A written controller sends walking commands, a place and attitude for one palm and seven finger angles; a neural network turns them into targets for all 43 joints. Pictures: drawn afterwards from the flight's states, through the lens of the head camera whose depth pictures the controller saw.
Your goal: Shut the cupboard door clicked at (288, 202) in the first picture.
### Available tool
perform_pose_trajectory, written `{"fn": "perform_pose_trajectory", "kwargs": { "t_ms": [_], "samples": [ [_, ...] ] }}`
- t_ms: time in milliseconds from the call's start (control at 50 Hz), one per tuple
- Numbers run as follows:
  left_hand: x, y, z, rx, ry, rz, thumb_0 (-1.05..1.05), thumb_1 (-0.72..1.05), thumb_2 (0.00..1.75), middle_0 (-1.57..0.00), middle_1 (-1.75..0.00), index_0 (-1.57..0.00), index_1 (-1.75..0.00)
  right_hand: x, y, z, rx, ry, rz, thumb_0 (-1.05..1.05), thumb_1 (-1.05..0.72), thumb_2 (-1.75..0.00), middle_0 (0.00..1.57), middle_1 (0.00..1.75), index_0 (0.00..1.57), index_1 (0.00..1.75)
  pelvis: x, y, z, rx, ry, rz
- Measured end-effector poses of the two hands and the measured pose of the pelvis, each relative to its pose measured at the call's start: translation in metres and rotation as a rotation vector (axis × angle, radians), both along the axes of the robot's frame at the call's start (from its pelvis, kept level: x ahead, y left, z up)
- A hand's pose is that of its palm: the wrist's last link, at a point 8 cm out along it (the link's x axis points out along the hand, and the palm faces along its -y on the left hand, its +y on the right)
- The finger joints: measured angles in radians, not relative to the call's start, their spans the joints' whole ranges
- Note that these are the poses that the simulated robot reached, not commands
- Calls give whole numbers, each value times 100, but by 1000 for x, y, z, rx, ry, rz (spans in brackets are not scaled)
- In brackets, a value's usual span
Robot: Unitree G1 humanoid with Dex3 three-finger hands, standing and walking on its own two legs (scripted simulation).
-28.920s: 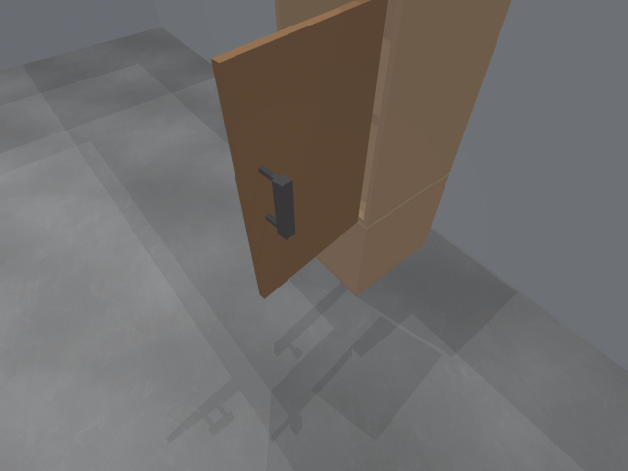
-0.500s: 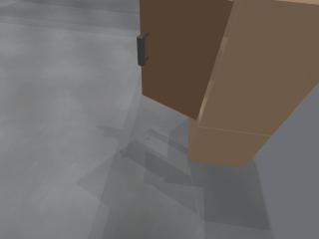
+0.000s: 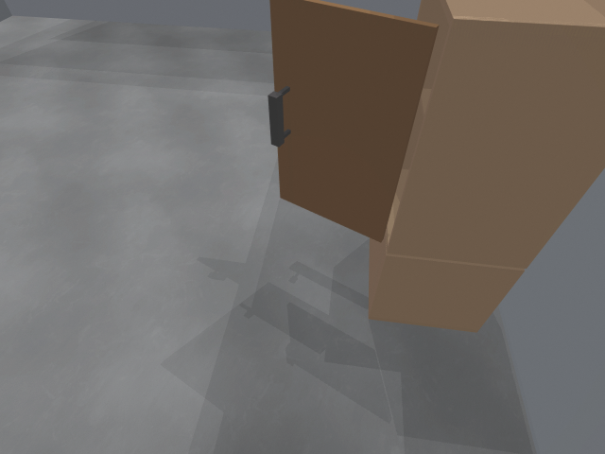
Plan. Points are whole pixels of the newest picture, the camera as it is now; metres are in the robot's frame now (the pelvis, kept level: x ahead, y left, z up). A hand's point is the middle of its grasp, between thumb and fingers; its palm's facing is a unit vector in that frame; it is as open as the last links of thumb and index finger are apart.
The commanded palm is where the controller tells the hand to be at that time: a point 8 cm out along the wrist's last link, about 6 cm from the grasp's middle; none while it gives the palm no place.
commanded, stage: let the arm hang, fingers relaxed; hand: left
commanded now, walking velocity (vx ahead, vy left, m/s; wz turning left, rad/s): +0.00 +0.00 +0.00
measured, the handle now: (281, 116) +0.89 +0.11 -0.02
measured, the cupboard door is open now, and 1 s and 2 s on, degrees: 66 66 66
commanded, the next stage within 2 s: look to check the result in 0.30 s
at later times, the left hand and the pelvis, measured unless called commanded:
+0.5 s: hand out of the picture +0.00 +0.17 -0.18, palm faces +0.03 -0.98 -0.20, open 7.4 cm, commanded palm none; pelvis +0.01 -0.01 +0.00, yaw +0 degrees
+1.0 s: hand out of the picture +0.03 +0.16 -0.17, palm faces +0.02 -0.97 -0.23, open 7.4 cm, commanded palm none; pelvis +0.02 -0.03 +0.00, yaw +0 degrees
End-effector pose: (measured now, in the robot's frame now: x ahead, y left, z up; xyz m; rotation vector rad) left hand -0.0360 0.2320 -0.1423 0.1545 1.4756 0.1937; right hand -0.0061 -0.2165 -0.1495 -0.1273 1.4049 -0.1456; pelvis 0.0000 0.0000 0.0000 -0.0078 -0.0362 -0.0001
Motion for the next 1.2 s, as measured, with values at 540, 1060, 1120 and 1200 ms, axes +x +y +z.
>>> {"fn": "perform_pose_trajectory", "kwargs": {
  "t_ms": [540,1060,1120,1200],
  "samples": [
    [27,-16,-2,-12,-28,-16,0,91,90,-20,-30,-20,-30,0,-15,3,-12,29,-15,0,-91,-90,20,30,20,30,9,-12,1,4,5,-2],
    [67,-21,3,17,-81,-30,0,91,90,-20,-30,-20,-30,52,-49,5,-48,-37,28,0,-91,-90,20,30,20,30,28,-28,1,14,12,5],
    [72,-22,2,26,-92,-19,0,91,90,-20,-30,-20,-30,56,-51,4,-49,-36,32,0,-91,-90,20,30,20,30,29,-30,0,15,15,18],
    [75,-22,-4,30,-122,24,0,91,90,-20,-30,-20,-30,59,-49,-2,-45,-13,56,0,-91,-90,20,30,19,30,30,-31,-6,5,12,64]
  ]
}}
